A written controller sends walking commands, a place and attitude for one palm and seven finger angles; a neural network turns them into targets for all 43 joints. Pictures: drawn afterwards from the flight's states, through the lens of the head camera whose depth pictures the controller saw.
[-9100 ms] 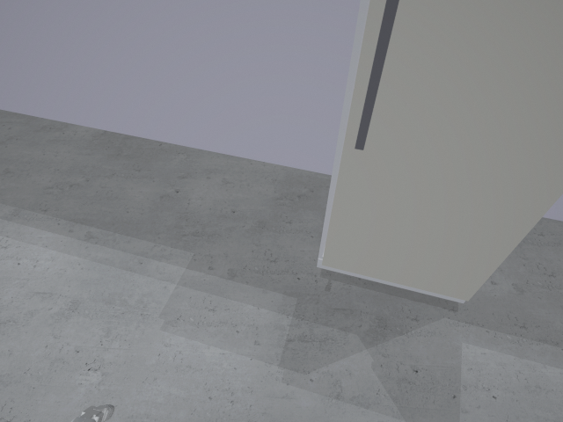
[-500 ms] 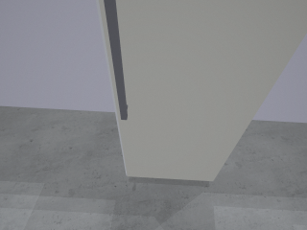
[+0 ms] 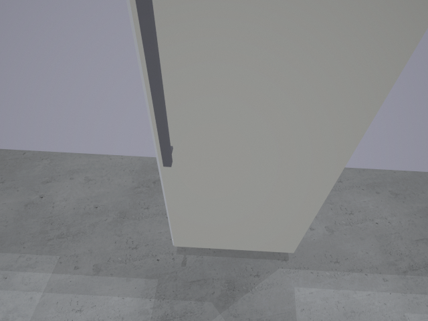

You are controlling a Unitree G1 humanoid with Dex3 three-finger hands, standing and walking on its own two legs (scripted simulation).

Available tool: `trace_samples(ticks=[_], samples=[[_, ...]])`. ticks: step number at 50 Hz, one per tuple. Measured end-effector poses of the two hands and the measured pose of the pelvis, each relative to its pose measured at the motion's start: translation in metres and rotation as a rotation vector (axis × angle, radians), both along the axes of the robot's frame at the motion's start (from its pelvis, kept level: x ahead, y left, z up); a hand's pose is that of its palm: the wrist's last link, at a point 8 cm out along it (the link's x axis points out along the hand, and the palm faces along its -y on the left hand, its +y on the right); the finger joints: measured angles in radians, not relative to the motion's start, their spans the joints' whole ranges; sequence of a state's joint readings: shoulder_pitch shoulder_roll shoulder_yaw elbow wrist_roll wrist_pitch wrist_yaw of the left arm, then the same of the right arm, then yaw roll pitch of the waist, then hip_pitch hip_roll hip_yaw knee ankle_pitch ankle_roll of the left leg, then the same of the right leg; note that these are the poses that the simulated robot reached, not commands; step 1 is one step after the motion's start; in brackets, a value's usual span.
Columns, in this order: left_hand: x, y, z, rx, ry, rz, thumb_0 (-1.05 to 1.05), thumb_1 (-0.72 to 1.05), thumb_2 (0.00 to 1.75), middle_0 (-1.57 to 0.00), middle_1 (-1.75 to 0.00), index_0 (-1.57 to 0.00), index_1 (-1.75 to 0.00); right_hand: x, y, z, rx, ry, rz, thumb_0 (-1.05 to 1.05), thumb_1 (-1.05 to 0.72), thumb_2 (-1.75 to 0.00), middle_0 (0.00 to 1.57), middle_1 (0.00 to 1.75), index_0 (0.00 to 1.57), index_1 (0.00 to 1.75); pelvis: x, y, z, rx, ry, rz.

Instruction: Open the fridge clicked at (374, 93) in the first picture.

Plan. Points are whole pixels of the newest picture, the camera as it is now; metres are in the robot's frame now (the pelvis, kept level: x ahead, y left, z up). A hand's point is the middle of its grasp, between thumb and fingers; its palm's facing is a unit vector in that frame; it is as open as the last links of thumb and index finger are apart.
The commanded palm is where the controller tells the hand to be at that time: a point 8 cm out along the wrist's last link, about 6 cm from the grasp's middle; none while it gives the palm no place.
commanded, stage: look again from close up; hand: left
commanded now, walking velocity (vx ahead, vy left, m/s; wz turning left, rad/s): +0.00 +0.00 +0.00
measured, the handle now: (158, 77) +0.53 +0.16 +0.20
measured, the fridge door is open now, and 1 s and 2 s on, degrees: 0 0 0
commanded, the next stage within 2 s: none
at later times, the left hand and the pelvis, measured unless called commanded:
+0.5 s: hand out of the picture -0.03 +0.14 -0.18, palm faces +0.07 -0.99 -0.15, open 7.4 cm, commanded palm none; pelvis +0.00 -0.01 +0.00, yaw +0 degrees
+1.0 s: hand out of the picture -0.01 +0.14 -0.18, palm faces +0.07 -0.99 -0.15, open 7.4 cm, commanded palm none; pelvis +0.01 -0.01 +0.00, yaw +0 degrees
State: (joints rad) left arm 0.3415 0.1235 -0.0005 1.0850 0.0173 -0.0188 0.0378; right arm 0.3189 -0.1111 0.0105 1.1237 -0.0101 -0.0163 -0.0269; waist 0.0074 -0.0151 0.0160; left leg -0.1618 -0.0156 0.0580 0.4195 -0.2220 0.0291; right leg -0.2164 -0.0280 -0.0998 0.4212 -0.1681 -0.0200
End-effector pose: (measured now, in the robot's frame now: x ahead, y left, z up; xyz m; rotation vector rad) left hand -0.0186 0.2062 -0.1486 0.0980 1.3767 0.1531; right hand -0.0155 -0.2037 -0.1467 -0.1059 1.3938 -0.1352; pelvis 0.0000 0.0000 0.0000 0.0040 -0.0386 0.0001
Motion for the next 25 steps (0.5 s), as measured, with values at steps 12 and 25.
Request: trace_samples(ticks=[12,25], samples=[[-0.012,-0.009,-0.001,-0.011,0.018,0.013,0.01,0.9,0.9,-0.19,-0.3,-0.19,-0.3,-0.008,-0.003,0.0,0.002,0.012,-0.003,0.0,-0.91,-0.9,0.2,0.3,0.2,0.3,-0.003,-0.005,0.0,0.001,0.004,0.002],[-0.017,-0.013,-0.001,-0.01,0.032,0.023,0.01,0.9,0.9,-0.19,-0.3,-0.19,-0.3,-0.013,-0.005,0.0,0.006,0.03,-0.005,0.0,-0.91,-0.9,0.2,0.3,0.2,0.3,-0.004,-0.009,-0.001,0.001,0.013,0.003]])
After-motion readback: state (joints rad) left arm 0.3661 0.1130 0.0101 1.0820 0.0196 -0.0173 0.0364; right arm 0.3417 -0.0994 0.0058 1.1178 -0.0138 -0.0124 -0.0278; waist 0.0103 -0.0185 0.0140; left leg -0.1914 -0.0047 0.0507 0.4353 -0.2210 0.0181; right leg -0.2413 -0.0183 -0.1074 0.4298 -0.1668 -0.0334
